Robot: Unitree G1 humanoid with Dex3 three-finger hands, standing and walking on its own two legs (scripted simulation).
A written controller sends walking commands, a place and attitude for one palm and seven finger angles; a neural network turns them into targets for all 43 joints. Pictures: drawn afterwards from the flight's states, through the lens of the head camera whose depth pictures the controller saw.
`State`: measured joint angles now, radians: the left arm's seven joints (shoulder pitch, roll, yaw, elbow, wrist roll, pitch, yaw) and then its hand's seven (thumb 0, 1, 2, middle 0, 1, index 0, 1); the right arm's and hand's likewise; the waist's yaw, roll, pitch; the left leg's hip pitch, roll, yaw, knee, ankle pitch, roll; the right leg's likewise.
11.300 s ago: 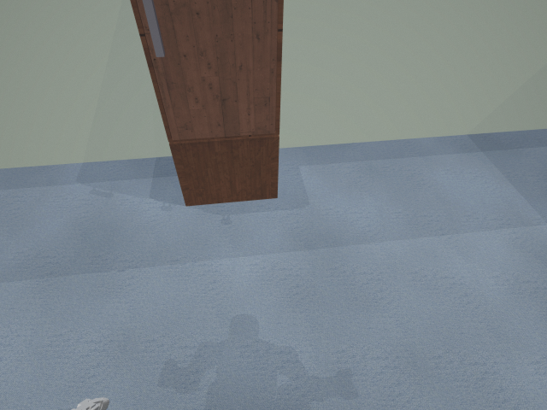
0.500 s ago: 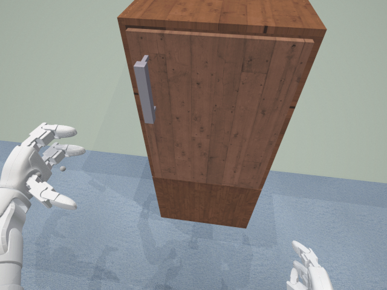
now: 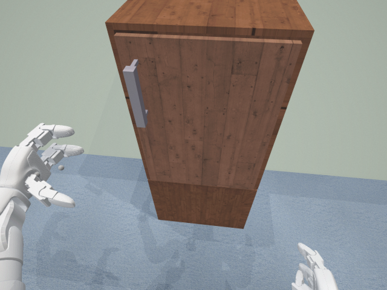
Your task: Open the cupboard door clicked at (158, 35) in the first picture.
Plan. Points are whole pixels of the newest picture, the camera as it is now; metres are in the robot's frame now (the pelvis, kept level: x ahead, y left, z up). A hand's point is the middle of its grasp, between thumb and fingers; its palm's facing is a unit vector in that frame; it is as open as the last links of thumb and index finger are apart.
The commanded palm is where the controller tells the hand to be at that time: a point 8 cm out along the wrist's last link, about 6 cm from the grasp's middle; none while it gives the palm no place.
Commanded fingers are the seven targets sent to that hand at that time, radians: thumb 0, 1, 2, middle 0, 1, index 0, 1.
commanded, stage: raise the hand with hooked fingers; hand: left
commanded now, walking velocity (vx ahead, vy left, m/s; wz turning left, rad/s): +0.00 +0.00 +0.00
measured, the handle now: (138, 94) +0.56 +0.20 +0.11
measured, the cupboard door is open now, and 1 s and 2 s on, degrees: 0 0 0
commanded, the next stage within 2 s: move the hooked fingers beside the handle in 0.04 s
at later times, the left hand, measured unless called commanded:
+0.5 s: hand (79, 147) +0.34 +0.26 +0.13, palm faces -0.02 -1.00 -0.01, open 14.0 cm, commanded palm +0.32 +0.31 +0.13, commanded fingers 0.00 -0.50 0.30 -0.30 -1.20 -0.30 -1.20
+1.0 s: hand (93, 125) +0.41 +0.26 +0.13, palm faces -0.03 -1.00 +0.00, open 14.0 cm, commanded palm +0.39 +0.31 +0.13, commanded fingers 0.00 -0.50 0.30 -0.30 -1.20 -0.30 -1.20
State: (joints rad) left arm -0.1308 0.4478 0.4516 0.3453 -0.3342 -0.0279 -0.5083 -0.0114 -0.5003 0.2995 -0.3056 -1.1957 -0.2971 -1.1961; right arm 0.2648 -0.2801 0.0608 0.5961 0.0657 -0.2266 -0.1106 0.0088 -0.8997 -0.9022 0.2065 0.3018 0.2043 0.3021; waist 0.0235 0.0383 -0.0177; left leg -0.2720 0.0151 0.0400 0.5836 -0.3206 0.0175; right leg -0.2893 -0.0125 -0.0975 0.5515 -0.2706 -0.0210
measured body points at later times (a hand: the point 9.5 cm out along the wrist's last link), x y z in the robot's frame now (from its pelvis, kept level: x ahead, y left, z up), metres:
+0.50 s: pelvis -0.01 +0.00 +0.00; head +0.01 -0.01 +0.45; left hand +0.34 +0.32 +0.14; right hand +0.14 -0.26 -0.09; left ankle -0.01 +0.11 -0.73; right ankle +0.01 -0.11 -0.73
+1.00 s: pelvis +0.00 +0.01 -0.01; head +0.04 +0.01 +0.44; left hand +0.41 +0.31 +0.13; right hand +0.09 -0.26 -0.11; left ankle -0.01 +0.11 -0.73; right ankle +0.01 -0.11 -0.73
